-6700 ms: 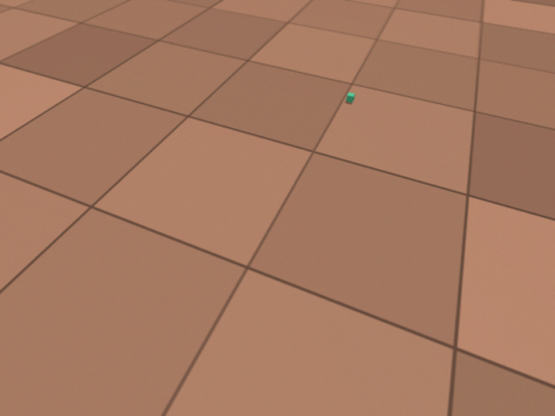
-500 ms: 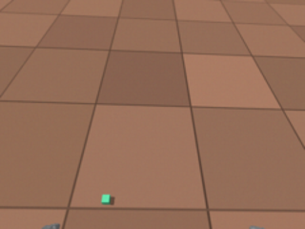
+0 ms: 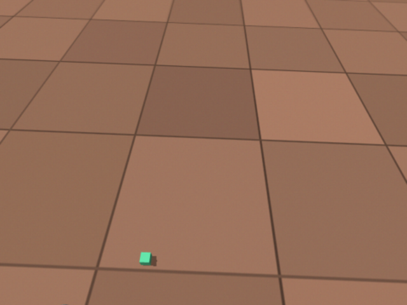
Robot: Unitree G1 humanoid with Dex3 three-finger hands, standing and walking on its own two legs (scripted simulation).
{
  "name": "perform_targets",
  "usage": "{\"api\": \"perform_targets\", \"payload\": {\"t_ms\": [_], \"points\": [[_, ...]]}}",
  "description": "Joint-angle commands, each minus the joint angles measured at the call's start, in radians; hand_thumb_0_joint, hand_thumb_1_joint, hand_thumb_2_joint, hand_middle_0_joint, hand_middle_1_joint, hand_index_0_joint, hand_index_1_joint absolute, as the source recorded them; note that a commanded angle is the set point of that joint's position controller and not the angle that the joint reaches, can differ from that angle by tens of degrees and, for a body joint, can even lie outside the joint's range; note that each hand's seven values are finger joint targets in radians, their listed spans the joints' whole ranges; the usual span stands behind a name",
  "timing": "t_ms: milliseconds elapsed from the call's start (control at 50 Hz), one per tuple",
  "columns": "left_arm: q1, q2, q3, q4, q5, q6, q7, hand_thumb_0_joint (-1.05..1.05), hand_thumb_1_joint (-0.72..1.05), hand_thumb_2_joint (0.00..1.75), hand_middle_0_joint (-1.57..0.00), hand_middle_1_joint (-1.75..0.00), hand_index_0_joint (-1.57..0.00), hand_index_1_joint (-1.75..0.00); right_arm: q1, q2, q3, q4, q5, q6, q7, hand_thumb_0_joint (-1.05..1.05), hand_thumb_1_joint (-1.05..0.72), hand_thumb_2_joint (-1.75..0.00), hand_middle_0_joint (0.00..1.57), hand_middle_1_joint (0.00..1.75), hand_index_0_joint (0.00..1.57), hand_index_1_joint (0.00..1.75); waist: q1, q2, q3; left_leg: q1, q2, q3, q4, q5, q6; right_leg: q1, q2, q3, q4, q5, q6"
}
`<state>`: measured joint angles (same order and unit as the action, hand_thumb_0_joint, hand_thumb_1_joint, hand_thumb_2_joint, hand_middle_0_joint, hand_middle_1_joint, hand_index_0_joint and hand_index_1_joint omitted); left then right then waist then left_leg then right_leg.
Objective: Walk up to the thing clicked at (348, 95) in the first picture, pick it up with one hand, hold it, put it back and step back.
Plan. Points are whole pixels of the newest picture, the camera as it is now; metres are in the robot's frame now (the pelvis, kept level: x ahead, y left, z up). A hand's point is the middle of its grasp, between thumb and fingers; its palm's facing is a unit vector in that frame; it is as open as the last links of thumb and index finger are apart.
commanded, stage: walk up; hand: left
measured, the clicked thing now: (145, 258) +0.44 +0.24 -0.75
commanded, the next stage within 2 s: stand in 0.90 s
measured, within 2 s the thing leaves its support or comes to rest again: neither
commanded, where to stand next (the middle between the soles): +0.08 -0.03 m, yaw +5 degrees
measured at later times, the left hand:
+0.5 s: hand out of the picture +0.09 +0.27 -0.15, palm faces +0.07 -0.95 -0.31, open 7.4 cm
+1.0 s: hand out of the picture +0.07 +0.27 -0.15, palm faces +0.07 -0.94 -0.33, open 7.4 cm
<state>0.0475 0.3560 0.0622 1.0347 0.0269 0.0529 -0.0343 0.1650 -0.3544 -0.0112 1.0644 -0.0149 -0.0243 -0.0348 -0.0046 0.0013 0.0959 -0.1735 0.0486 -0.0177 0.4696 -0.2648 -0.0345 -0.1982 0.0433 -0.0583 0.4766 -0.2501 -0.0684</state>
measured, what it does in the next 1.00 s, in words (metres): stands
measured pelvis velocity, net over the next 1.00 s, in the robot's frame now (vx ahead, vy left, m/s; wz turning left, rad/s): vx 0.00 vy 0.01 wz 0.07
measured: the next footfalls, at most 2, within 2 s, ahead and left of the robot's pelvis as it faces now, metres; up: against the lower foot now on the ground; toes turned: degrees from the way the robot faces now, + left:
none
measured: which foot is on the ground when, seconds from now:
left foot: down 0.00-1.00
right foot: down 0.00-1.00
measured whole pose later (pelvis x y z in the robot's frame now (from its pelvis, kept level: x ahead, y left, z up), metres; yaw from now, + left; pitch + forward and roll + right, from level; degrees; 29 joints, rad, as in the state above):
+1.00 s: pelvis +0.00 +0.01 +0.00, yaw +4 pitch -2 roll +0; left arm 0.10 0.35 0.05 1.04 0.01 0.02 -0.03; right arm 0.16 -0.37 0.00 1.04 -0.02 -0.01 -0.02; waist 0.00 0.00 0.08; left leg -0.21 0.02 -0.08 0.52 -0.27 -0.04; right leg -0.20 0.01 -0.12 0.50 -0.27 -0.05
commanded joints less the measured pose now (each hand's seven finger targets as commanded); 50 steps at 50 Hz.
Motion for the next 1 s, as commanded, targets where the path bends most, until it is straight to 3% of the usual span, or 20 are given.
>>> {"api": "perform_targets", "payload": {"t_ms": [0,160,260,320,400,580,640,700,740,780,800,840,860,880,900,940,980], "points": [[-0.078,0.216,0.058,-0.094,0.003,-0.025,0.007,0.0,0.9,0.9,-0.2,-0.3,-0.2,-0.3,0.012,-0.224,-0.048,-0.051,-0.004,-0.027,-0.013,0.0,-0.9,-0.9,0.2,0.3,0.2,0.3,0.006,-0.07,-0.106,0.0,0.031,-0.001,-0.038,0.118,0.062,0.022,-0.172,0.166,-0.169,-0.038,-0.009],[-0.033,0.202,0.067,-0.095,-0.003,-0.026,0.007,0.0,0.9,0.9,-0.2,-0.3,-0.2,-0.3,0.015,-0.237,-0.049,-0.066,-0.005,-0.036,-0.018,0.0,-0.9,-0.9,0.2,0.3,0.2,0.3,0.02,0.02,-0.142,-0.038,0.09,-0.095,-0.068,0.243,0.089,0.093,-0.134,0.108,-0.067,0.107,0.014],[-0.024,0.203,0.066,-0.096,-0.002,-0.024,0.005,0.0,0.9,0.9,-0.2,-0.3,-0.2,-0.3,-0.001,-0.233,-0.046,-0.078,-0.005,-0.032,-0.018,0.0,-0.9,-0.9,0.2,0.3,0.2,0.3,0.021,0.026,-0.115,-0.081,0.069,-0.091,-0.051,0.168,0.088,0.081,-0.144,0.126,-0.093,0.041,0.005],[-0.028,0.205,0.066,-0.103,-0.002,-0.026,0.004,0.0,0.9,0.9,-0.2,-0.3,-0.2,-0.3,0.021,-0.234,-0.046,-0.076,-0.004,-0.032,-0.018,0.0,-0.9,-0.9,0.2,0.3,0.2,0.3,0.011,0.019,-0.127,-0.067,0.061,-0.079,-0.04,0.181,0.084,0.075,-0.154,0.126,-0.091,0.044,-0.006],[-0.013,0.209,0.068,-0.096,-0.001,-0.025,0.004,0.0,0.9,0.9,-0.2,-0.3,-0.2,-0.3,0.005,-0.245,-0.051,-0.083,-0.004,-0.033,-0.019,0.0,-0.9,-0.9,0.2,0.3,0.2,0.3,0.019,0.021,-0.117,-0.081,0.081,-0.127,-0.048,0.198,0.097,0.073,-0.141,0.105,-0.066,0.063,0.005],[-0.034,0.227,0.075,-0.121,0.002,-0.027,0.006,0.0,0.9,0.9,-0.2,-0.3,-0.2,-0.3,0.021,-0.233,-0.047,-0.097,0.001,-0.025,-0.017,0.0,-0.9,-0.9,0.2,0.3,0.2,0.3,0.009,-0.06,-0.12,-0.072,-0.004,-0.035,0.084,0.191,0.072,0.04,-0.204,0.121,-0.112,0.045,-0.046],[-0.055,0.23,0.075,-0.14,0.003,-0.023,0.006,0.0,0.9,0.9,-0.2,-0.3,-0.2,-0.3,0.052,-0.24,-0.051,-0.093,-0.002,-0.026,-0.017,0.0,-0.9,-0.9,0.2,0.3,0.2,0.3,-0.002,-0.07,-0.115,-0.058,-0.004,-0.037,0.074,0.189,0.072,0.011,-0.215,0.112,-0.096,0.005,-0.047],[-0.05,0.221,0.077,-0.147,0.0,-0.019,0.005,0.0,0.9,0.9,-0.2,-0.3,-0.2,-0.3,0.059,-0.27,-0.059,-0.096,-0.007,-0.03,-0.019,0.0,-0.9,-0.9,0.2,0.3,0.2,0.3,0.005,-0.02,-0.105,-0.078,0.051,-0.133,0.013,0.27,0.101,0.009,-0.161,0.061,-0.009,0.01,-0.008],[-0.028,0.202,0.072,-0.147,-0.003,-0.015,0.004,0.0,0.9,0.9,-0.2,-0.3,-0.2,-0.3,0.045,-0.289,-0.061,-0.105,-0.012,-0.037,-0.022,0.0,-0.9,-0.9,0.2,0.3,0.2,0.3,0.012,0.056,-0.121,-0.098,0.134,-0.28,-0.054,0.252,0.162,0.018,-0.112,0.054,0.091,0.01,0.025],[-0.008,0.191,0.07,-0.144,-0.002,-0.015,0.004,0.0,0.9,0.9,-0.2,-0.3,-0.2,-0.3,0.025,-0.299,-0.061,-0.117,-0.014,-0.04,-0.025,0.0,-0.9,-0.9,0.2,0.3,0.2,0.3,0.022,0.079,-0.117,-0.127,0.172,-0.341,-0.07,0.237,0.196,0.029,-0.093,0.076,0.102,-0.031,0.026],[0.01,0.188,0.069,-0.142,-0.002,-0.019,0.003,0.0,0.9,0.9,-0.2,-0.3,-0.2,-0.3,0.017,-0.297,-0.059,-0.125,-0.014,-0.041,-0.025,0.0,-0.9,-0.9,0.2,0.3,0.2,0.3,0.031,0.086,-0.123,-0.132,0.165,-0.331,-0.052,0.252,0.189,0.048,-0.102,0.088,0.077,-0.012,0.021],[0.023,0.206,0.072,-0.138,0.001,-0.028,0.004,0.0,0.9,0.9,-0.2,-0.3,-0.2,-0.3,0.016,-0.276,-0.059,-0.13,-0.011,-0.038,-0.026,0.0,-0.9,-0.9,0.2,0.3,0.2,0.3,0.031,0.071,-0.155,-0.153,0.112,-0.245,-0.005,0.265,0.147,0.11,-0.134,0.096,0.032,0.074,-0.004],[0.026,0.212,0.073,-0.136,-0.001,-0.03,0.003,0.0,0.9,0.9,-0.2,-0.3,-0.2,-0.3,0.011,-0.267,-0.055,-0.133,-0.01,-0.037,-0.025,0.0,-0.9,-0.9,0.2,0.3,0.2,0.3,0.033,0.069,-0.154,-0.182,0.078,-0.202,0.012,0.233,0.125,0.136,-0.151,0.102,0.014,0.098,-0.013],[0.044,0.158,0.028,-0.082,-0.024,-0.045,0.007,0.0,0.9,0.9,-0.2,-0.3,-0.2,-0.3,-0.095,-0.201,-0.03,-0.121,-0.005,-0.025,-0.005,0.0,-0.9,-0.9,0.2,0.3,0.2,0.3,0.057,0.146,-0.19,-0.139,0.051,-0.154,-0.025,0.127,0.072,0.153,-0.209,0.169,-0.092,0.068,-0.02],[0.029,0.195,0.034,-0.077,-0.018,-0.058,0.01,0.0,0.9,0.9,-0.2,-0.3,-0.2,-0.3,-0.084,-0.185,-0.027,-0.126,-0.002,-0.018,0.003,0.0,-0.9,-0.9,0.2,0.3,0.2,0.3,0.029,0.1,-0.19,-0.105,0.029,-0.128,-0.005,0.128,0.056,0.148,-0.238,0.196,-0.128,0.087,-0.027],[-0.011,0.226,0.031,-0.066,-0.015,-0.074,0.02,0.0,0.9,0.9,-0.2,-0.3,-0.2,-0.3,-0.055,-0.188,-0.021,-0.104,0.005,-0.009,0.01,0.0,-0.9,-0.9,0.2,0.3,0.2,0.3,0.009,0.022,-0.176,-0.034,0.021,-0.104,-0.005,0.16,0.05,0.106,-0.259,0.189,-0.142,0.151,-0.033],[-0.03,0.221,0.02,-0.049,-0.019,-0.079,0.028,0.0,0.9,0.9,-0.2,-0.3,-0.2,-0.3,-0.053,-0.192,-0.018,-0.082,0.006,-0.002,0.015,0.0,-0.9,-0.9,0.2,0.3,0.2,0.3,-0.002,-0.021,-0.151,0.013,0.032,-0.102,-0.042,0.215,0.051,0.097,-0.233,0.149,-0.153,0.248,-0.001]]}}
